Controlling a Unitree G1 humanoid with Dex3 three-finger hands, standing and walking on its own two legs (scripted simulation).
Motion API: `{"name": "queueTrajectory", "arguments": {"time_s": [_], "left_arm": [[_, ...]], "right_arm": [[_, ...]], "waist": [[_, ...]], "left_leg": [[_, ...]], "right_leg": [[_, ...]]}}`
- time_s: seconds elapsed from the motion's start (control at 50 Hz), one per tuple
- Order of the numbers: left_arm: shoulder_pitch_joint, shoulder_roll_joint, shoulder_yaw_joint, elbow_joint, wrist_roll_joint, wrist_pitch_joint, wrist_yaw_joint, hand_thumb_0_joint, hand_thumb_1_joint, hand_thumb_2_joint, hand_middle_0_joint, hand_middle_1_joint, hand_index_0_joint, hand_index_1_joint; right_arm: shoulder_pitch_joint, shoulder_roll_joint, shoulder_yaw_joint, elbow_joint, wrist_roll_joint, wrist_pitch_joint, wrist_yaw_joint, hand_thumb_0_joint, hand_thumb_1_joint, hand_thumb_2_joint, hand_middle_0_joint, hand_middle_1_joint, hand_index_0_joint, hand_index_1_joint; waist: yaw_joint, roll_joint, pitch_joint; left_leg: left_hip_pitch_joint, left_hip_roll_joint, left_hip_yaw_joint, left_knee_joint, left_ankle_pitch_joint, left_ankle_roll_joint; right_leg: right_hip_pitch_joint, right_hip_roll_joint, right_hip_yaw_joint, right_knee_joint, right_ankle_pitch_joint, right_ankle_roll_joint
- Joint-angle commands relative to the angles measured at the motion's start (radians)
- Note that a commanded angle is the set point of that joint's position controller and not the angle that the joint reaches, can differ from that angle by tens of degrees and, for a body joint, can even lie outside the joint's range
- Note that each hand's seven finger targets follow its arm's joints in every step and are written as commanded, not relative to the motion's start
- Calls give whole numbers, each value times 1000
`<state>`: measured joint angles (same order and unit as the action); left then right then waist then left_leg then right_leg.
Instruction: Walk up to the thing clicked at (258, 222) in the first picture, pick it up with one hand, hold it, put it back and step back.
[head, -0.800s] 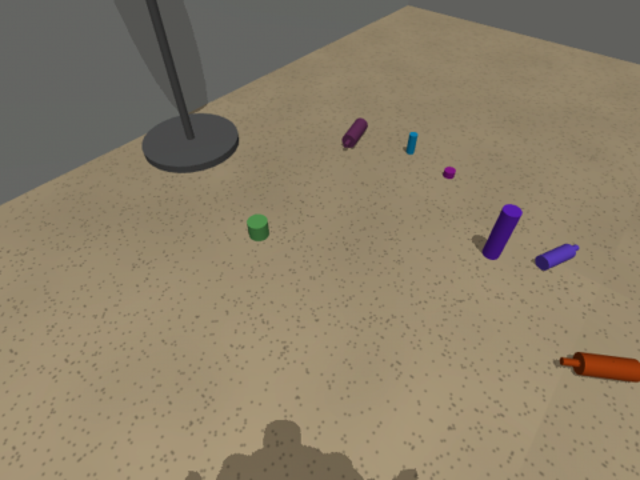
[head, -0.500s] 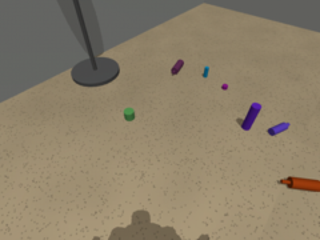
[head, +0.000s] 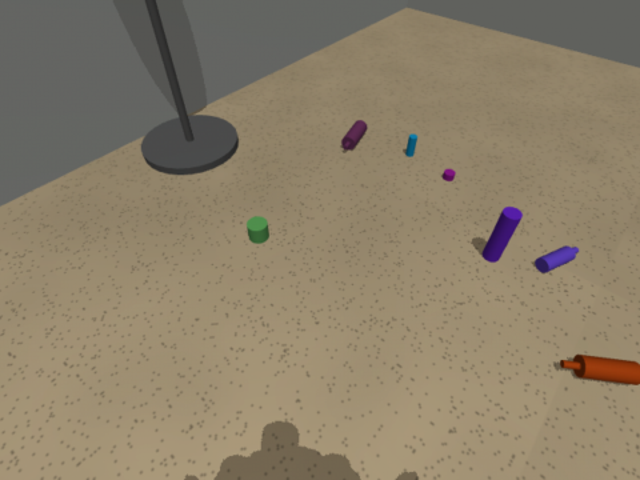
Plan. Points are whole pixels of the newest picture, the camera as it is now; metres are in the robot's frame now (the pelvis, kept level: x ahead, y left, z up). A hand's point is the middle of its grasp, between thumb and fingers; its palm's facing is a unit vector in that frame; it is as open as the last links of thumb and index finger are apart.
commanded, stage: stand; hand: left
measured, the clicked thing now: (258, 230) +1.22 +0.27 -0.74
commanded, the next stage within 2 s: walk up in 0.32 s
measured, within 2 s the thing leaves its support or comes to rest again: neither
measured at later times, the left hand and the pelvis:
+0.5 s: hand out of the picture +0.08 +0.27 -0.16, palm faces +0.01 -0.93 -0.37, open 7.4 cm; pelvis +0.03 -0.01 -0.02, yaw +0 degrees
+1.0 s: hand (154, 452) +0.22 +0.26 -0.18, palm faces +0.03 -0.94 -0.34, open 7.4 cm; pelvis +0.20 +0.00 -0.03, yaw +1 degrees
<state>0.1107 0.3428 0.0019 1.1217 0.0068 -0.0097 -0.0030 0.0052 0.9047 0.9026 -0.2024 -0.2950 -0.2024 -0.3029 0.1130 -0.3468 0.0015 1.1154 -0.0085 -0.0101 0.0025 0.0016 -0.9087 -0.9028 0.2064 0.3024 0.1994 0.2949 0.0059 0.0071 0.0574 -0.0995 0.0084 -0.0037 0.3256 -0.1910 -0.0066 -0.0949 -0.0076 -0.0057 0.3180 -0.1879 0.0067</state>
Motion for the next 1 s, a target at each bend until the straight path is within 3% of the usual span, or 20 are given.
{"name": "queueTrajectory", "arguments": {"time_s": [0.0, 0.28, 0.3, 0.34, 0.4, 0.48, 0.52, 0.54, 0.56, 0.58, 0.62, 0.66, 0.72, 0.76, 0.82, 0.84, 0.86, 0.88, 0.9, 0.98], "left_arm": [[-40, 213, 41, -60, 3, -23, 14, 0, 900, 900, -200, -300, -200, -300], [-32, 214, 37, -56, 4, -23, 13, 0, 900, 900, -200, -300, -200, -300], [22, 303, 100, -111, 23, -40, -16, 0, 900, 900, -200, -300, -200, -300], [25, 283, 108, -122, 32, -44, -31, 0, 900, 900, -200, -300, -200, -300], [-1, 246, 108, -174, 33, -52, -40, 0, 900, 900, -200, -300, -200, -300], [5, 246, 116, -217, 31, -62, -53, 0, 900, 900, -200, -300, -200, -300], [213, 266, 130, -157, 32, -87, -39, 0, 900, 900, -200, -300, -200, -300], [327, 367, 159, -136, 42, -99, -24, 0, 900, 900, -200, -300, -200, -300], [343, 422, 163, -151, 37, -101, -18, 0, 900, 900, -200, -300, -200, -300], [316, 385, 151, -188, 26, -96, -16, 0, 900, 900, -200, -300, -200, -300], [267, 315, 138, -217, 5, -91, -4, 0, 900, 900, -200, -300, -200, -300], [197, 295, 129, -252, 3, -86, -1, 0, 900, 900, -200, -300, -200, -300], [171, 298, 126, -290, 12, -82, -5, 0, 900, 900, -200, -300, -200, -300], [177, 307, 119, -302, 3, -84, -6, 0, 900, 900, -200, -300, -200, -300], [167, 301, 109, -324, -10, -81, 2, 0, 900, 900, -200, -300, -200, -300], [212, 270, 97, -322, -16, -79, 2, 0, 900, 900, -200, -300, -200, -300], [267, 200, 85, -327, -21, -77, -3, 0, 900, 900, -200, -300, -200, -300], [339, 254, 94, -334, -27, -69, 1, 0, 900, 900, -200, -300, -200, -300], [316, 319, 91, -312, -20, -65, -2, 0, 900, 900, -200, -300, -200, -300], [378, 297, 101, -263, -3, -61, -29, 0, 900, 900, -200, -300, -200, -300]], "right_arm": [[-35, -206, -36, -65, -2, -23, -15, 0, -900, -900, 200, 300, 200, 300], [-31, -211, -36, -60, 0, -21, -11, 0, -900, -900, 200, 300, 200, 300], [43, -297, -101, -108, -12, -36, 15, 0, -900, -900, 200, 300, 200, 300], [17, -301, -116, -126, -24, -38, 32, 0, -900, -900, 200, 300, 200, 300], [49, -290, -127, -158, -22, -51, 37, 0, -900, -900, 200, 300, 200, 300], [60, -333, -153, -210, -28, -46, 51, 0, -900, -900, 200, 300, 200, 300], [-39, -270, -133, -255, -20, -39, 54, 0, -900, -900, 200, 300, 200, 300], [-65, -196, -107, -297, -6, -45, 55, 0, -900, -900, 200, 300, 200, 300], [-114, -193, -97, -320, -8, -48, 41, 0, -900, -900, 200, 300, 200, 300], [-106, -231, -103, -306, -16, -53, 29, 0, -900, -900, 200, 300, 200, 300], [-22, -237, -106, -280, -6, -48, 39, 0, -900, -900, 200, 300, 200, 300], [-15, -224, -104, -295, -5, -37, 55, 0, -900, -900, 200, 300, 200, 300], [-43, -198, -99, -327, -3, -29, 76, 0, -900, -900, 200, 300, 200, 300], [-23, -196, -113, -334, -11, -31, 78, 0, -900, -900, 200, 300, 200, 300], [226, -247, -160, -288, -27, -32, 69, 0, -900, -900, 200, 300, 200, 300], [337, -280, -184, -277, -41, -31, 59, 0, -900, -900, 200, 300, 200, 300], [401, -336, -208, -292, -51, -34, 46, 0, -900, -900, 200, 300, 200, 300], [313, -393, -201, -334, -4, -42, 43, 0, -900, -900, 200, 300, 200, 300], [218, -369, -202, -355, 29, -44, 42, 0, -900, -900, 200, 300, 200, 300], [105, -265, -143, -381, 11, -69, 41, 0, -900, -900, 200, 300, 200, 300]], "waist": [[-4, -4, -87], [-3, -12, -73], [-9, -16, -187], [4, 38, -38], [-3, 60, 61], [-19, 156, 79], [104, 53, 9], [152, -241, -28], [157, -208, 70], [127, -49, 88], [69, -51, 37], [31, -127, 36], [41, -164, 49], [28, -145, 20], [-101, -39, -107], [-151, 34, -188], [-160, 212, -225], [-98, 170, -254], [-61, 61, -169], [25, 37, 42]], "left_leg": [[5, 125, -87, -44, 170, 36], [-3, 122, -95, -50, 129, 35], [12, 89, -125, 23, -345, 113], [-103, 124, -206, 15, -523, 148], [-78, 197, -306, -19, -433, 193], [-45, 265, -374, -88, -463, 253], [-211, 138, -162, 234, -112, 168], [-495, -30, 0, 605, -76, 90], [-774, -74, -27, 673, -357, 46], [-779, -18, -106, 722, -360, 49], [-739, -16, -112, 734, -248, 49], [-605, -15, -54, 581, -166, 43], [-437, -20, 45, 349, -25, 37], [-225, -21, 90, 244, 95, 57], [128, -16, 44, 224, 139, 132], [272, 1, -7, 218, 33, 170], [333, 205, -351, 142, -140, 247], [230, 374, -754, -83, -438, 334], [88, 370, -696, -156, -576, 304], [-239, 255, -295, -163, -337, 208]], "right_leg": [[17, -128, 87, -36, 173, -31], [4, -126, 84, -51, 125, -29], [44, -70, 58, 54, -326, -68], [-148, -91, 100, 140, -484, -93], [-287, -60, 42, 238, -289, -87], [-307, -37, -7, 221, -331, -55], [68, -28, 10, 6, -193, -73], [317, -196, 313, -87, -82, -112], [404, -380, 519, -97, 182, -212], [361, -422, 491, -51, 365, -251], [422, -268, 241, 18, 546, -166], [294, -185, 96, -20, 514, -109], [161, -129, -3, -49, 442, -100], [42, -168, -8, -18, 463, -119], [-97, -167, -37, 317, 486, -118], [-185, -106, -65, 547, 405, -92], [-359, 59, -37, 885, -88, -53], [-411, 101, 108, 1016, -377, -83], [-395, 25, 155, 1038, -294, -100], [-332, -73, 101, 812, -171, -55]]}}
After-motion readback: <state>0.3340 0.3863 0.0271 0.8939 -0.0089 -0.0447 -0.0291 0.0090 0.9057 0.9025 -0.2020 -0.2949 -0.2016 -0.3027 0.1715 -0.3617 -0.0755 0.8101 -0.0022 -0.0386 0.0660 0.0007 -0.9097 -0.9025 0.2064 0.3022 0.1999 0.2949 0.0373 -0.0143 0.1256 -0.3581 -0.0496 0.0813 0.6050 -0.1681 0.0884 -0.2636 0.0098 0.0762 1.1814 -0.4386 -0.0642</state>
